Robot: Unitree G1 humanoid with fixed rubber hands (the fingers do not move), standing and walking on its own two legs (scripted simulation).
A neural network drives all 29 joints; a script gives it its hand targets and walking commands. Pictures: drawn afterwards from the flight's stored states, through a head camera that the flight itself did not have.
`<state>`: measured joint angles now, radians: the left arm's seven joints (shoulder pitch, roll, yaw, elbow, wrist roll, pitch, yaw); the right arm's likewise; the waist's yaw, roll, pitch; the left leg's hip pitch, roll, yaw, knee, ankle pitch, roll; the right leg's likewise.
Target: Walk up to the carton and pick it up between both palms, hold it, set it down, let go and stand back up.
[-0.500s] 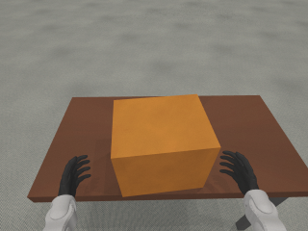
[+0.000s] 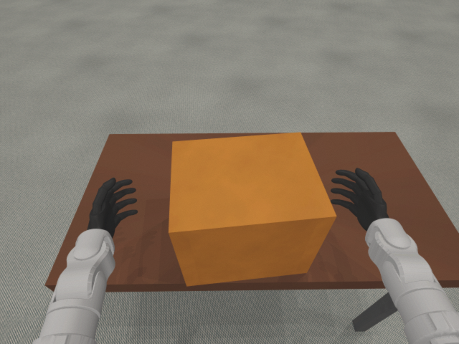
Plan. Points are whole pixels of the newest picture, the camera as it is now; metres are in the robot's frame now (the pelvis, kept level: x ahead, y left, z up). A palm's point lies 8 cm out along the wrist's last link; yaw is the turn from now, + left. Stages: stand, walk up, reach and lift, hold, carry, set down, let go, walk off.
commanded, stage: reach and lift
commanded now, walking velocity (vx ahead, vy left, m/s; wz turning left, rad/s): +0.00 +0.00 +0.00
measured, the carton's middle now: (242, 210) +0.41 +0.01 -0.03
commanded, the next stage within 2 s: none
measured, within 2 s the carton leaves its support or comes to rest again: neither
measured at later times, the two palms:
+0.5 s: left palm (102, 184) +0.37 +0.26 +0.10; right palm (370, 169) +0.41 -0.21 +0.11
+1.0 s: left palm (110, 199) +0.37 +0.26 +0.05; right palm (342, 179) +0.43 -0.18 +0.06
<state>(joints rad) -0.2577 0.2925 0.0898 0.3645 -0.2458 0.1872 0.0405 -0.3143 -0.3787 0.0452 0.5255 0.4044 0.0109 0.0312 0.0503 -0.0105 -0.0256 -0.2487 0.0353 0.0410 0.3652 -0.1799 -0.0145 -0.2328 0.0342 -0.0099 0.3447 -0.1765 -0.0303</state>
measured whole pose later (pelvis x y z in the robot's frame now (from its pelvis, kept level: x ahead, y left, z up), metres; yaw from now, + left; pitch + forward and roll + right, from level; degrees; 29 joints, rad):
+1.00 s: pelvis +0.00 +0.00 -0.01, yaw +2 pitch +12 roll -1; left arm -0.64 0.29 0.09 0.87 -0.18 0.04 0.02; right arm -0.70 -0.35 0.07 1.01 0.38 -0.06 0.00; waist 0.07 -0.01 -0.11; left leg -0.45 0.04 -0.02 0.44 -0.20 -0.02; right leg -0.40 0.05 -0.05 0.37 -0.18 -0.04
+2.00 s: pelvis -0.03 -0.01 -0.05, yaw +1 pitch +25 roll -1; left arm -0.87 0.17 0.05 1.29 -0.24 -0.34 0.10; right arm -0.90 -0.24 0.07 1.25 0.32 -0.26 -0.06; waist 0.06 0.00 -0.27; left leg -0.94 0.04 -0.02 0.78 -0.27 -0.03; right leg -0.92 0.04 -0.05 0.76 -0.28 -0.05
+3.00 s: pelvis -0.01 +0.01 -0.02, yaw +3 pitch +20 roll -1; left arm -0.76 0.12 0.13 1.45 -0.15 -0.59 0.08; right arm -0.76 -0.17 -0.22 1.26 -0.06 -0.41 -0.01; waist 0.02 0.05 -0.20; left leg -0.70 0.01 -0.02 0.59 -0.23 0.00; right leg -0.65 0.02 -0.05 0.54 -0.23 -0.01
